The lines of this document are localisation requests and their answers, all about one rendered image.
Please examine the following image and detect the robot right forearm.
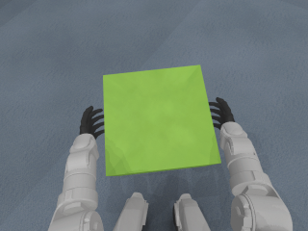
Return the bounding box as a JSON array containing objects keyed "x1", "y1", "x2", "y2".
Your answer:
[{"x1": 219, "y1": 121, "x2": 293, "y2": 231}]

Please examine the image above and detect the robot right hand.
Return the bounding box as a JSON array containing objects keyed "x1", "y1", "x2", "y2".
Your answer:
[{"x1": 209, "y1": 97, "x2": 235, "y2": 130}]

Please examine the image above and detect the robot right thigh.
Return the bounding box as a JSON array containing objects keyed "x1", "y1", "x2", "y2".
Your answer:
[{"x1": 173, "y1": 198, "x2": 211, "y2": 231}]

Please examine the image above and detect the carton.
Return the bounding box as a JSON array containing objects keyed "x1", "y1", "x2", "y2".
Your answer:
[{"x1": 103, "y1": 64, "x2": 221, "y2": 176}]

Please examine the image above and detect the left robot upper arm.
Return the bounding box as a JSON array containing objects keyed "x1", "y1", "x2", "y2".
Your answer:
[{"x1": 48, "y1": 209, "x2": 104, "y2": 231}]

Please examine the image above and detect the right robot shin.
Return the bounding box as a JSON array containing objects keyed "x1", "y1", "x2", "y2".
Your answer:
[{"x1": 177, "y1": 193, "x2": 197, "y2": 231}]

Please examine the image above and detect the robot left hand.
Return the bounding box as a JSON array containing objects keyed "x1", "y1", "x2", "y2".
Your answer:
[{"x1": 79, "y1": 106, "x2": 105, "y2": 139}]

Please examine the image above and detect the right robot upper arm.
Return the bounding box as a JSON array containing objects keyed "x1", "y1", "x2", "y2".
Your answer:
[{"x1": 230, "y1": 193, "x2": 293, "y2": 231}]

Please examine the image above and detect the robot left forearm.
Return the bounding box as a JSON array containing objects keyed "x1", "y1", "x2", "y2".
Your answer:
[{"x1": 47, "y1": 133, "x2": 99, "y2": 231}]

